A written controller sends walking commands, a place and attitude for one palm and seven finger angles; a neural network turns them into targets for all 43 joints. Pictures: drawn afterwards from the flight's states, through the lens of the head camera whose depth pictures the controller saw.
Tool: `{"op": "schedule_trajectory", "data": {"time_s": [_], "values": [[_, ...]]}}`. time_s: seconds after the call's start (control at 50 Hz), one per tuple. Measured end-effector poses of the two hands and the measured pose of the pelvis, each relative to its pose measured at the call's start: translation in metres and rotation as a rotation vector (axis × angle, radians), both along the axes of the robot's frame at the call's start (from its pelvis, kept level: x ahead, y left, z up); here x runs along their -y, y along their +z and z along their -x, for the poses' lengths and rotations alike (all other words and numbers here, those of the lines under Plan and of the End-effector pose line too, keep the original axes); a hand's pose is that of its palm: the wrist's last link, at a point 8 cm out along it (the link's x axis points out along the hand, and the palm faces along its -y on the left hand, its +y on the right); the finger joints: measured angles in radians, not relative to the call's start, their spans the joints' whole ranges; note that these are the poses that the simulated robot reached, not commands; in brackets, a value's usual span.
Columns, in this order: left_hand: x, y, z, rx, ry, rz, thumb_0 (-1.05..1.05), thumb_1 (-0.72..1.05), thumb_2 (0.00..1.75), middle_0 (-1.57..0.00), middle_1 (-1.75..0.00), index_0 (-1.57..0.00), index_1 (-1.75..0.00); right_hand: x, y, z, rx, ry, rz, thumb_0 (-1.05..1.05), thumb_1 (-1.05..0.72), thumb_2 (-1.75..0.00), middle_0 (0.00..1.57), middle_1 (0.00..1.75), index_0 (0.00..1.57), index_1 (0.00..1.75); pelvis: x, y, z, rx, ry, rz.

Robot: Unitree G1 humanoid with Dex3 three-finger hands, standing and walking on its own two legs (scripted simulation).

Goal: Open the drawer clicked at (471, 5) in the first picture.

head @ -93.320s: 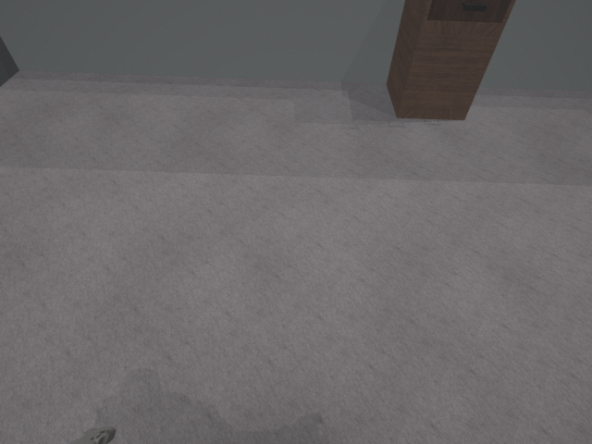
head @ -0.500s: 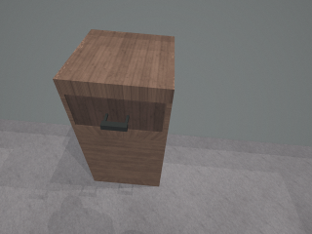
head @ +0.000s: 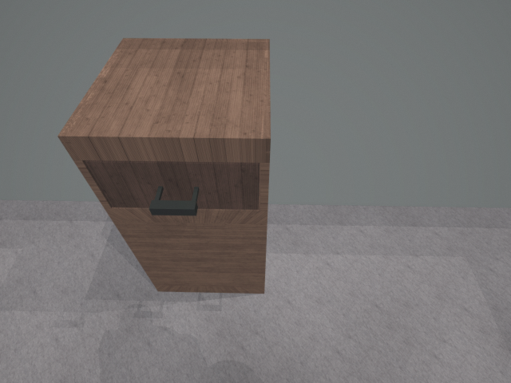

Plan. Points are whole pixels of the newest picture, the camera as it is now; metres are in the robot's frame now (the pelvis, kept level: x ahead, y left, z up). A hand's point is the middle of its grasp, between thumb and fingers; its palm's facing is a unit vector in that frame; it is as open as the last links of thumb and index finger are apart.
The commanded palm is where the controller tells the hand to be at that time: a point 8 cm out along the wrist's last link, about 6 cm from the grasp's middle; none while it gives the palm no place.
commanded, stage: come to a stop and stand still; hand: left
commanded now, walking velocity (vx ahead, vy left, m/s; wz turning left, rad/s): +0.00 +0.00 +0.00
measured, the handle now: (176, 199) +0.51 +0.22 -0.10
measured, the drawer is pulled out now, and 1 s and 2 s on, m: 0.00 0.00 0.00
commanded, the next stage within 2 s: look again from close up in 0.44 s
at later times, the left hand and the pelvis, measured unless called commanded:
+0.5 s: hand out of the picture -0.07 +0.12 -0.17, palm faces +0.07 -0.99 -0.13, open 7.4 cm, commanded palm none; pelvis -0.02 -0.02 +0.01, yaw +1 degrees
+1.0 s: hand out of the picture +0.00 +0.20 -0.17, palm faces +0.04 -0.98 -0.22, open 7.4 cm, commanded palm none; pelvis -0.02 +0.02 +0.00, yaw +0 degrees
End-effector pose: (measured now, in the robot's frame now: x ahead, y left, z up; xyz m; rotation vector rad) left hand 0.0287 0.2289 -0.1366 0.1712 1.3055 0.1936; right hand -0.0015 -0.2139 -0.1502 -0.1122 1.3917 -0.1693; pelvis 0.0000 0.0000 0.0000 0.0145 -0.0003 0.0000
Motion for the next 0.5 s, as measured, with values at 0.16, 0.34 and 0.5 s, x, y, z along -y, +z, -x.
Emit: {"op": "schedule_trajectory", "data": {"time_s": [0.16, 0.34, 0.5], "values": [[0.013, 0.003, 0.014, 0.026, 0.000, 0.012, 0.01, 0.95, 0.90, -0.20, -0.30, -0.19, -0.30, 0.019, 0.007, -0.002, 0.047, 0.038, 0.011, 0.01, -0.92, -0.90, 0.20, 0.29, 0.19, 0.30, 0.013, 0.005, 0.012, 0.023, 0.008, 0.003], [0.033, -0.001, 0.065, -0.070, 0.027, 0.060, 0.01, 0.93, 0.90, -0.20, -0.30, -0.19, -0.30, 0.020, 0.011, 0.027, -0.010, 0.055, -0.008, 0.01, -0.91, -0.90, 0.20, 0.29, 0.19, 0.30, 0.021, 0.008, 0.022, 0.021, 0.015, 0.010], [0.055, -0.004, 0.101, -0.161, 0.058, 0.117, 0.01, 0.91, 0.90, -0.20, -0.30, -0.19, -0.30, 0.011, 0.012, 0.060, -0.094, 0.032, -0.023, 0.01, -0.91, -0.90, 0.20, 0.29, 0.19, 0.30, 0.021, 0.008, 0.024, 0.012, 0.015, 0.014]]}}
